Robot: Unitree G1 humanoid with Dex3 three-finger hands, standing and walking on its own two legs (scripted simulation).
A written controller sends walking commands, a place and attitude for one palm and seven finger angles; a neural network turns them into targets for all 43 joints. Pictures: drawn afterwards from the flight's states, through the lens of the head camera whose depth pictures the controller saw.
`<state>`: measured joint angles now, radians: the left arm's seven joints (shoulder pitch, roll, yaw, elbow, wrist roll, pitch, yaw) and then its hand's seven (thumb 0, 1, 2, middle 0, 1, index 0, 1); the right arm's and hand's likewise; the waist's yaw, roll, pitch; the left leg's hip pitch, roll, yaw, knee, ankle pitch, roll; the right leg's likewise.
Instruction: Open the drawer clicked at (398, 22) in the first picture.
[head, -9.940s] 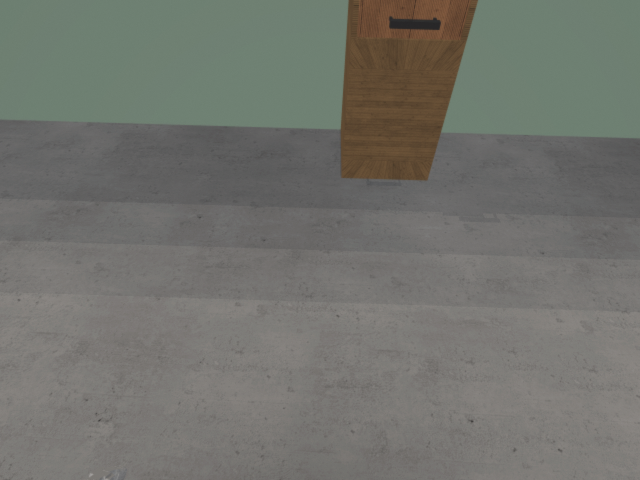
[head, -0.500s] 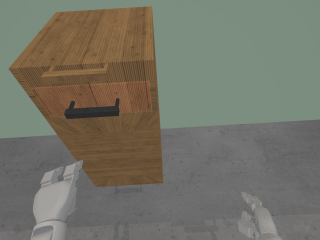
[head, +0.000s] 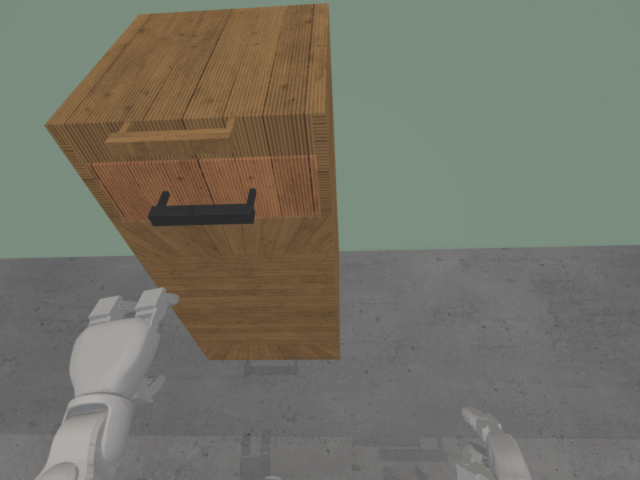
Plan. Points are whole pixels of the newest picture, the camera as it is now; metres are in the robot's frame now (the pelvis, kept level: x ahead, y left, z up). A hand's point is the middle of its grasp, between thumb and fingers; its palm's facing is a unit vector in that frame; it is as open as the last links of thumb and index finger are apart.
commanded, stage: raise the hand with hooked fingers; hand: left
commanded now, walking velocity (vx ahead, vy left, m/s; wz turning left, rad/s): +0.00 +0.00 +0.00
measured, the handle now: (205, 205) +0.54 +0.26 +0.01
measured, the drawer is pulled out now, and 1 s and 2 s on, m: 0.00 0.00 0.00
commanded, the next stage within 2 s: move the hooked fingers above the handle in 1.10 s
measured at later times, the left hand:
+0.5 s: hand (122, 294) +0.30 +0.27 +0.10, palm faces +0.10 -0.09 -0.99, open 13.5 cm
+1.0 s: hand (129, 275) +0.31 +0.25 +0.12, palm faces +0.04 -0.09 -0.99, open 13.8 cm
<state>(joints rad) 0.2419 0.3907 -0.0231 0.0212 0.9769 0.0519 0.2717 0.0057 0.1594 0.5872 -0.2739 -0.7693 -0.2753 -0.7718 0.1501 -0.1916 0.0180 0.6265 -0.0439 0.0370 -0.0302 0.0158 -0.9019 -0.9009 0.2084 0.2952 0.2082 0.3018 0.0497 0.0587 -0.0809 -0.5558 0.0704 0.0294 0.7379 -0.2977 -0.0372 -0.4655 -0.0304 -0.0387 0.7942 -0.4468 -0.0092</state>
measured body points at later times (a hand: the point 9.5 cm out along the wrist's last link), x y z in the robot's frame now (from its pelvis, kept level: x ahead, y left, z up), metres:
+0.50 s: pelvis +0.01 +0.03 +0.02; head +0.02 +0.00 +0.47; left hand +0.29 +0.27 +0.15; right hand +0.23 -0.19 -0.08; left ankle +0.04 +0.16 -0.71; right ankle -0.03 -0.11 -0.71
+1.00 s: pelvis +0.01 +0.02 +0.03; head +0.02 -0.02 +0.48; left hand +0.30 +0.26 +0.17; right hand +0.19 -0.22 -0.09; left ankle +0.04 +0.16 -0.71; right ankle -0.03 -0.11 -0.71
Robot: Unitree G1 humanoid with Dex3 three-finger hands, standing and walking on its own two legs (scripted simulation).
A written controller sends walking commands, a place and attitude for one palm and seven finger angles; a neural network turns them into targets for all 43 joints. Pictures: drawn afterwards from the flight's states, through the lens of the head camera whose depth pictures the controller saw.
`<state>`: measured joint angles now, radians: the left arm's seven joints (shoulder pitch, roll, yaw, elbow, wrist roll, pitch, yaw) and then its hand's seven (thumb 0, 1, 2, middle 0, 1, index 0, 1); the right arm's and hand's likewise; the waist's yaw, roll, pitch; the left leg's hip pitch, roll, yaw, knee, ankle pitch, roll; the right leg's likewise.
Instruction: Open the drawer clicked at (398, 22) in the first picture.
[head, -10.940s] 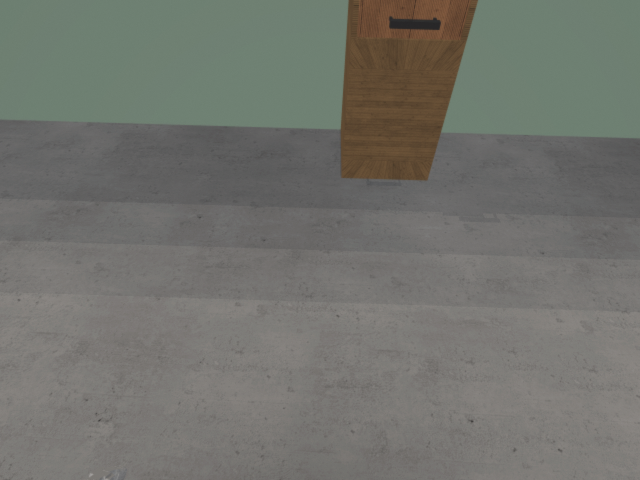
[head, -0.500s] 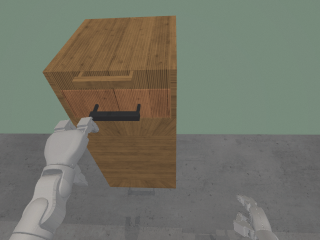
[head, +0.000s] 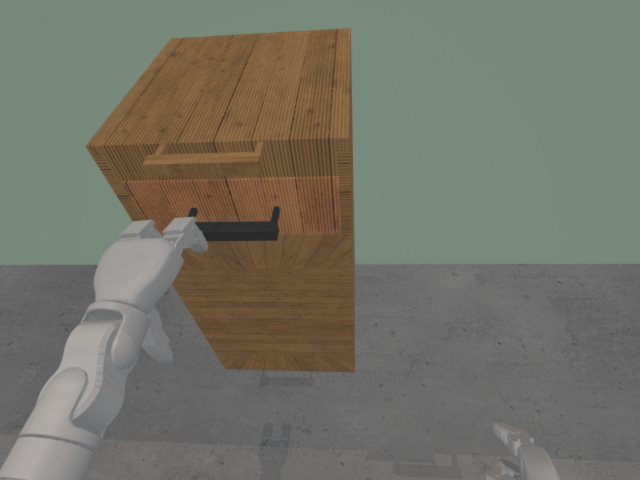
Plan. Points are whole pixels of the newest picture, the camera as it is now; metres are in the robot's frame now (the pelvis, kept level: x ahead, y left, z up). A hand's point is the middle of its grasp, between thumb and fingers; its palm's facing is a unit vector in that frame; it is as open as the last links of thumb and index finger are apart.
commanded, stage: raise the hand with hooked fingers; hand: left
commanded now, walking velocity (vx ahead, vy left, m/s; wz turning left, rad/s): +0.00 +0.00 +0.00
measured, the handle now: (231, 222) +0.53 +0.24 -0.02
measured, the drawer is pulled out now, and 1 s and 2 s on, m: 0.00 0.00 0.00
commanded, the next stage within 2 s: move the hooked fingers above the handle in 0.10 s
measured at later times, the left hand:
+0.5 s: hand (181, 273) +0.34 +0.23 +0.08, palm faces +0.03 -0.08 -1.00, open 13.8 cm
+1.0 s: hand (192, 252) +0.39 +0.24 +0.07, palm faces +0.02 -0.07 -1.00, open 13.8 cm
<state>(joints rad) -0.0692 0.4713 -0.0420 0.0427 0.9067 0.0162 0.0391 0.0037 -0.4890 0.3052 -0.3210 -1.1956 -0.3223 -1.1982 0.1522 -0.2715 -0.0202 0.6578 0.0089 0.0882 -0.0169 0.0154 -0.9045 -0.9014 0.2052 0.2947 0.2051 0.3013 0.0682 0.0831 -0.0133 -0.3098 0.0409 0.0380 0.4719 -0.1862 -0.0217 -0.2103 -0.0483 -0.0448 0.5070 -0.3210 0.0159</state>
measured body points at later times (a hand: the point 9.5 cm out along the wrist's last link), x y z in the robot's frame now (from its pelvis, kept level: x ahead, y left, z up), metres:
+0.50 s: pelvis +0.01 +0.00 +0.00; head +0.02 -0.04 +0.45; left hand +0.33 +0.23 +0.14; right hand +0.19 -0.23 -0.12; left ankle +0.04 +0.14 -0.74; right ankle -0.04 -0.13 -0.74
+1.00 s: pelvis +0.01 +0.00 -0.01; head +0.04 -0.02 +0.44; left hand +0.38 +0.24 +0.12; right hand +0.14 -0.26 -0.14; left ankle +0.04 +0.14 -0.74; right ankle -0.04 -0.13 -0.74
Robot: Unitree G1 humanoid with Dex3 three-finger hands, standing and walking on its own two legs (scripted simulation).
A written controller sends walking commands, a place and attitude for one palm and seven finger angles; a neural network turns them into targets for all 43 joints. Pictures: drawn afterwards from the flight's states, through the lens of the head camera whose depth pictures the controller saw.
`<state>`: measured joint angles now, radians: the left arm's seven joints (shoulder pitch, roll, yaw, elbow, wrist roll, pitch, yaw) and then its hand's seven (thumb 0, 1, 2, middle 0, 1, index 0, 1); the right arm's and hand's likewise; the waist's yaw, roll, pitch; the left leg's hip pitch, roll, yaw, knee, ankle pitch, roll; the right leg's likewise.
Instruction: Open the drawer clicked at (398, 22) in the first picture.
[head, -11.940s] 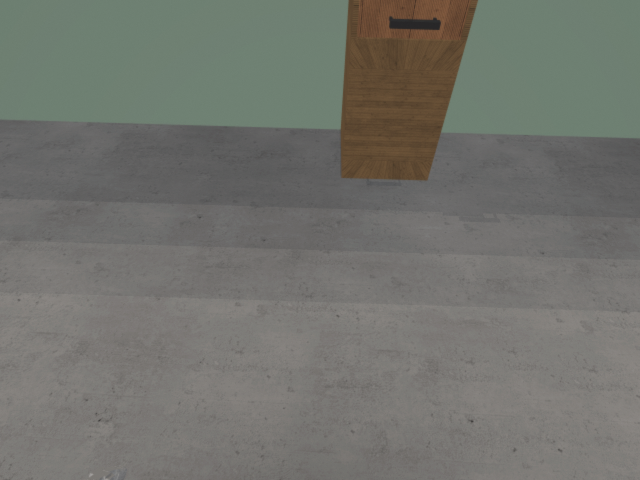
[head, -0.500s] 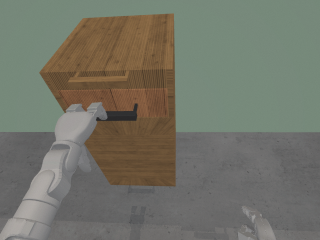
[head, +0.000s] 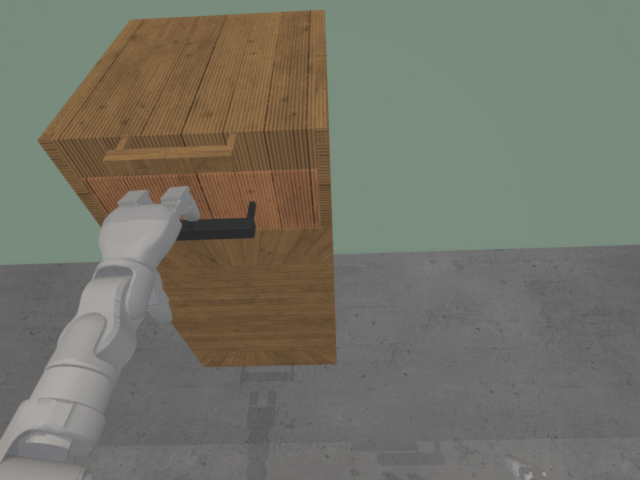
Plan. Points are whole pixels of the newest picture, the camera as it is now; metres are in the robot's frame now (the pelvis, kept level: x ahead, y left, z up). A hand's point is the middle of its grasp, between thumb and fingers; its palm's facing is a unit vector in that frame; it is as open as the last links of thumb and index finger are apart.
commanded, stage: move the hooked fingers above the handle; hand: left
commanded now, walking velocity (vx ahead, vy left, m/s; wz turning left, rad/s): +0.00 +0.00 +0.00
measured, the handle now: (204, 219) +0.52 +0.24 -0.01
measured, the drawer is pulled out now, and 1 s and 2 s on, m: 0.00 0.00 0.00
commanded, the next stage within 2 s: lower the fingers behind the handle in 1.40 s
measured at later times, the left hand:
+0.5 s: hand (180, 233) +0.43 +0.24 +0.05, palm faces -0.04 -0.03 -1.00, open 13.8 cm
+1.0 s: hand (189, 220) +0.46 +0.24 +0.05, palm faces -0.03 -0.03 -1.00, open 13.8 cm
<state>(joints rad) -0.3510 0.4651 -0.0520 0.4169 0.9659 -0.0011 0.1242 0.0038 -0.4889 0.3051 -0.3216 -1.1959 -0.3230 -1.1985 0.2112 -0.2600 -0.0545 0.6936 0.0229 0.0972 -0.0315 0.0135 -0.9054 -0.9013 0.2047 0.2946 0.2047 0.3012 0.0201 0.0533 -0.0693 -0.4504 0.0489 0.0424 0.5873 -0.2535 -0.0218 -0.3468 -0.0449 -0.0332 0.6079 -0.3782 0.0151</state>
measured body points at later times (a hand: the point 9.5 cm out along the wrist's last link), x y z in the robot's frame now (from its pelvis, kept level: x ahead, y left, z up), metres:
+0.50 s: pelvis +0.00 +0.00 -0.01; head +0.05 -0.02 +0.44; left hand +0.42 +0.24 +0.11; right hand +0.06 -0.27 -0.14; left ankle +0.02 +0.14 -0.73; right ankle -0.05 -0.13 -0.73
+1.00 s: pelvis +0.01 +0.01 -0.01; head +0.07 -0.01 +0.44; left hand +0.46 +0.24 +0.10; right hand +0.02 -0.26 -0.15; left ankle +0.02 +0.14 -0.73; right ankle -0.05 -0.13 -0.73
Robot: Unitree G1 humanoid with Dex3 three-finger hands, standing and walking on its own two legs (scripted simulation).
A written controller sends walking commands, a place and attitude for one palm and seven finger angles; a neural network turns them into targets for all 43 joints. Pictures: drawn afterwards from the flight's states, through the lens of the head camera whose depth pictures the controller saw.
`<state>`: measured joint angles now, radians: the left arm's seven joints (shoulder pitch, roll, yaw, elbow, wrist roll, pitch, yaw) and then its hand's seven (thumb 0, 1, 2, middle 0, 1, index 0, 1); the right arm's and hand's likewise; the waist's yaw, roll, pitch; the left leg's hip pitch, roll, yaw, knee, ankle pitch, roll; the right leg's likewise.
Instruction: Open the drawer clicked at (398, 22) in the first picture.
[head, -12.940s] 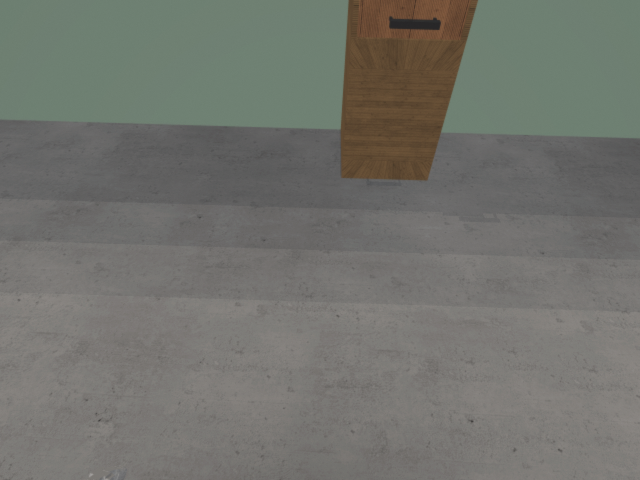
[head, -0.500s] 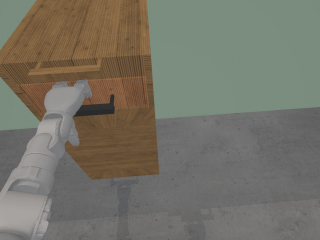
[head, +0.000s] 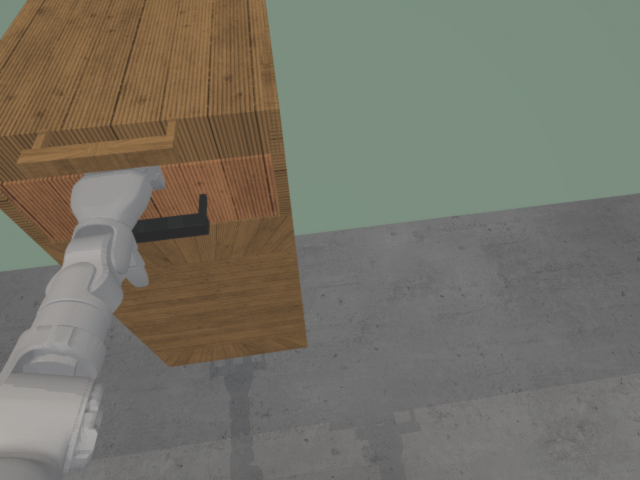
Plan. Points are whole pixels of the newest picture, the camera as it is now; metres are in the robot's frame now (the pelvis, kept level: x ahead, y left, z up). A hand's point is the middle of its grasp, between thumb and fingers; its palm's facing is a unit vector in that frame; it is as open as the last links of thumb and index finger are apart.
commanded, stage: move the hooked fingers above the handle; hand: left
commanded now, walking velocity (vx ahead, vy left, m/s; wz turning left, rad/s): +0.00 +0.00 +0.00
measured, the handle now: (150, 218) +0.50 +0.26 +0.00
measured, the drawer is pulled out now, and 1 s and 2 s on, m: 0.00 0.00 0.00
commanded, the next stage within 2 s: lower the fingers behind the handle in 0.40 s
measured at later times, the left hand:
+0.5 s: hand (133, 224) +0.44 +0.24 +0.07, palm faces -0.03 -0.03 -1.00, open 13.8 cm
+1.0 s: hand (142, 238) +0.44 +0.24 +0.03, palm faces -0.04 -0.04 -1.00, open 13.8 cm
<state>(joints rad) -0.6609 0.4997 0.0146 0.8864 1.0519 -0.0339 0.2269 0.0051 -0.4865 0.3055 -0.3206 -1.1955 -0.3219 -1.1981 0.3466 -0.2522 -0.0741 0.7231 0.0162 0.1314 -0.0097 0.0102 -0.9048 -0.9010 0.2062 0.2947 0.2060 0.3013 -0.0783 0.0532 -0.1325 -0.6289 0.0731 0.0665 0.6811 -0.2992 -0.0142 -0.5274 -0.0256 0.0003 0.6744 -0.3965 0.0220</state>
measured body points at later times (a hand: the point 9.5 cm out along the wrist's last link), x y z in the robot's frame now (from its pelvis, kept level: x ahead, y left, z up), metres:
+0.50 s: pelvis +0.00 -0.01 +0.00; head +0.05 -0.02 +0.45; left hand +0.43 +0.24 +0.12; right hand +0.07 -0.28 -0.13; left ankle +0.01 +0.13 -0.72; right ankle -0.05 -0.14 -0.72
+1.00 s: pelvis -0.01 +0.00 -0.01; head +0.07 -0.01 +0.44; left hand +0.44 +0.24 +0.08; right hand +0.03 -0.28 -0.14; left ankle +0.01 +0.13 -0.72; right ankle -0.05 -0.14 -0.72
